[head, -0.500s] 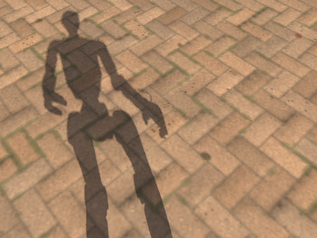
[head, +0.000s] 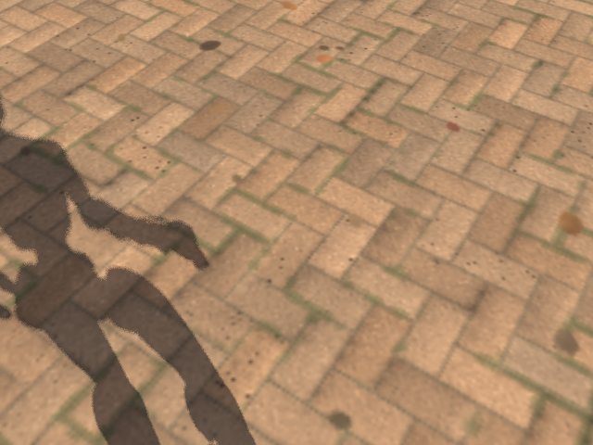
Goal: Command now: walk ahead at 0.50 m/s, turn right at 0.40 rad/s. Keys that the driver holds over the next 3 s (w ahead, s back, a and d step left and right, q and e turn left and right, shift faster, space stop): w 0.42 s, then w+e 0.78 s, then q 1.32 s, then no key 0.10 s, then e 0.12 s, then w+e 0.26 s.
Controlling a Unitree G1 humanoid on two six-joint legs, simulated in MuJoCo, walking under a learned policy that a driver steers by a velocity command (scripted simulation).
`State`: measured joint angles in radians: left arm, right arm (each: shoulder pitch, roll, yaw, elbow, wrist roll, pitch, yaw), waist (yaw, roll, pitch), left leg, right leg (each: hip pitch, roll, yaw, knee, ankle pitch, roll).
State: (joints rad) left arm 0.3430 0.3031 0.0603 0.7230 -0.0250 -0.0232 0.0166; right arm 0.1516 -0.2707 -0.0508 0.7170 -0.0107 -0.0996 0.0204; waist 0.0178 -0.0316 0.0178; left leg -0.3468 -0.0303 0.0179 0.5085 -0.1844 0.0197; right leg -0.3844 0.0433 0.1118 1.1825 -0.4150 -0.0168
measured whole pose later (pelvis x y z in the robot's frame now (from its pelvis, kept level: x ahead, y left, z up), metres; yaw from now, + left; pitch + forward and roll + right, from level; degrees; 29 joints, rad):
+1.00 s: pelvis +0.54 -0.05 +0.01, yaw -19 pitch +1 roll +1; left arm 0.33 0.31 0.07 0.78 -0.03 -0.03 0.01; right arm 0.17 -0.26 -0.05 0.77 -0.01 -0.09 0.02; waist 0.01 -0.04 0.03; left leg -0.29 -0.01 0.06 0.45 -0.18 0.02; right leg -0.45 -0.02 0.07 1.16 -0.37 -0.02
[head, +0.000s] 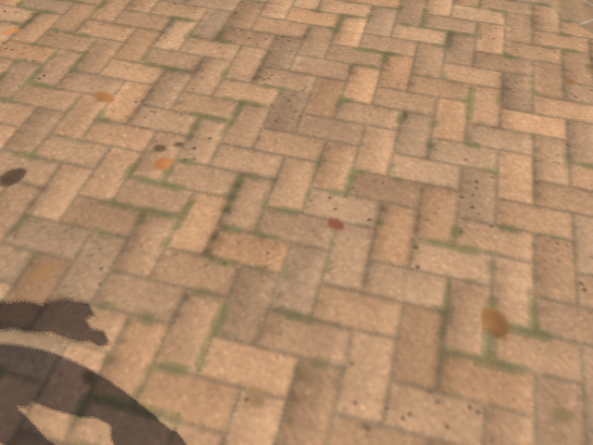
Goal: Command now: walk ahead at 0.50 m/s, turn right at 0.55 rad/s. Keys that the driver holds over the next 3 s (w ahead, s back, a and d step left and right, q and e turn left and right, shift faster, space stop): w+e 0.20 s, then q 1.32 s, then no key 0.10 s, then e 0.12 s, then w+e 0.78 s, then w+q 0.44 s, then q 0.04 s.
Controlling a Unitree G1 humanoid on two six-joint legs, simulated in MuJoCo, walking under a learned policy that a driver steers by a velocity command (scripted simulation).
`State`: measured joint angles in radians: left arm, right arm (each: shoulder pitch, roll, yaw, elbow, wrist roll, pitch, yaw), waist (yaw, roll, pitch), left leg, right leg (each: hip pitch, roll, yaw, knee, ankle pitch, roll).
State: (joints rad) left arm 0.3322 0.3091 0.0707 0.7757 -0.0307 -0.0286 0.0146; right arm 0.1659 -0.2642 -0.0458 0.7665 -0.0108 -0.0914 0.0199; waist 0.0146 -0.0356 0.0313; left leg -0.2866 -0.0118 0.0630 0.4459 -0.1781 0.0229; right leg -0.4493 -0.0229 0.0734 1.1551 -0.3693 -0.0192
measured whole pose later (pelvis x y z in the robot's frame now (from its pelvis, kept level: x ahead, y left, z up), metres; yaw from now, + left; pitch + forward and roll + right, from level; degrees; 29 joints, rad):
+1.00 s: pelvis +0.27 -0.04 +0.01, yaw +11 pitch +2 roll -2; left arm 0.05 0.32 0.10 0.83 0.00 0.02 0.04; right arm 0.19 -0.30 -0.08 0.75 0.01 0.02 -0.02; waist -0.02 -0.02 0.06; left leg -0.29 -0.01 -0.02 0.47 -0.21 0.05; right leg -0.53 0.00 0.01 1.06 -0.43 0.06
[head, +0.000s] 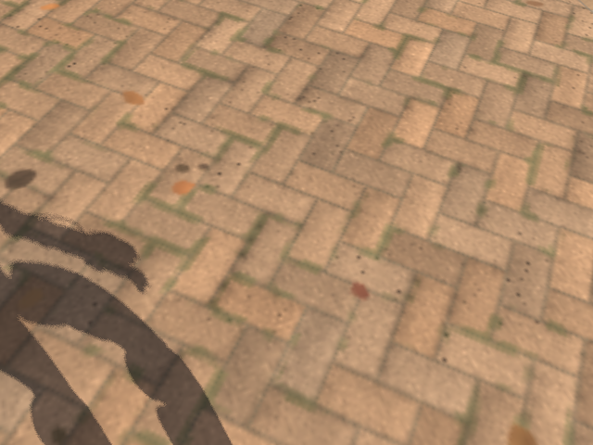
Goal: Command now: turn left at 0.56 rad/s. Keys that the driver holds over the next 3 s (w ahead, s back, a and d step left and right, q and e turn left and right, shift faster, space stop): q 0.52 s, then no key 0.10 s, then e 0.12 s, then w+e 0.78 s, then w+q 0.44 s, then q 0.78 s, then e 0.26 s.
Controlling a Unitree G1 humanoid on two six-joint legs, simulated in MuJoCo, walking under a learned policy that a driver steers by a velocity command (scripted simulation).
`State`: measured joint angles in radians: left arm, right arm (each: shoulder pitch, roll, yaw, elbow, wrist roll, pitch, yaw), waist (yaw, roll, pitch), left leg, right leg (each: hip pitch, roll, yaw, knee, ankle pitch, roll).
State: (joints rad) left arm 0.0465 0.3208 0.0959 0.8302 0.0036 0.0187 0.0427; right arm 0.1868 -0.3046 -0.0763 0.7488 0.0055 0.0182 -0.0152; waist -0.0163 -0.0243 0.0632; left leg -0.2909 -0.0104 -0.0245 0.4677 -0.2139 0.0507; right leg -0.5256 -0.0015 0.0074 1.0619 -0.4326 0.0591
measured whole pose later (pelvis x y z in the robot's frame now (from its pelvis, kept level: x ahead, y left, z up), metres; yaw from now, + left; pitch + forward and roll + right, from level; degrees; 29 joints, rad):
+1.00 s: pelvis +0.04 +0.02 +0.01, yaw +15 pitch +0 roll +0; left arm 0.22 0.33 0.09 0.93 -0.03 0.00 0.00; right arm 0.25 -0.25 -0.06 0.79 -0.01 -0.05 -0.04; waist 0.00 -0.02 0.01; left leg -0.04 0.01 0.13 0.25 -0.21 0.03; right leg -0.52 -0.08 0.04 0.93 -0.24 0.03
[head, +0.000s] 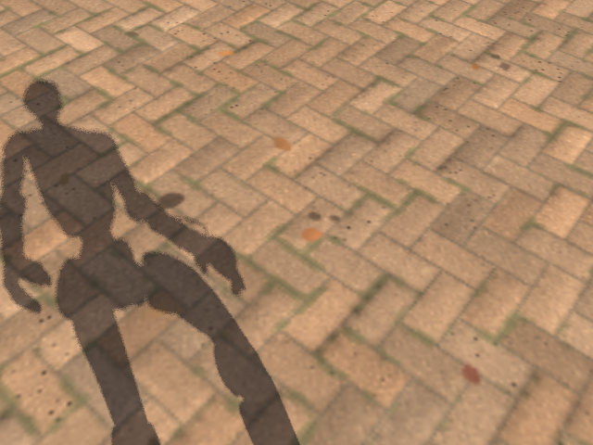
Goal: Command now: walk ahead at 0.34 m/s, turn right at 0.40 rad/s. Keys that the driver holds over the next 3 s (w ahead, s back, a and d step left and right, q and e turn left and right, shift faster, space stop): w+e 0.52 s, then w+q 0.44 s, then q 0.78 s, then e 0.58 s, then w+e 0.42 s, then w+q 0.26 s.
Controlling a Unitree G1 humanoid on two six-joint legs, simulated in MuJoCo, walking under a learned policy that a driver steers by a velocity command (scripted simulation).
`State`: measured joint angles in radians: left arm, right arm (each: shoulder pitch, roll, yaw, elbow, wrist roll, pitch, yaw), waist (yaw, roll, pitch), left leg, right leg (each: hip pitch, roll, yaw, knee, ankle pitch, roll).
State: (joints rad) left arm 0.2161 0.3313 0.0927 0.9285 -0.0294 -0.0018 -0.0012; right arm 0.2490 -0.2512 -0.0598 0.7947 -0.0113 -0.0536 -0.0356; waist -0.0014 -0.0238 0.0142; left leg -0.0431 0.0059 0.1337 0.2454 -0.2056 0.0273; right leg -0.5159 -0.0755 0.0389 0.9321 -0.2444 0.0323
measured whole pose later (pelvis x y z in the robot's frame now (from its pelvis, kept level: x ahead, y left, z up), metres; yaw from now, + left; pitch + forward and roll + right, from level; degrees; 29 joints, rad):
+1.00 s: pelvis +0.52 -0.19 -0.01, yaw -12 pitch +1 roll +1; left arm 0.18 0.29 0.03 0.70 0.02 -0.10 0.00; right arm 0.31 -0.28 -0.06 0.76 0.01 -0.07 0.02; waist -0.04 -0.02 0.05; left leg -0.22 -0.13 -0.05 0.35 -0.14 0.10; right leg -0.59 -0.07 0.08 1.01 -0.30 0.02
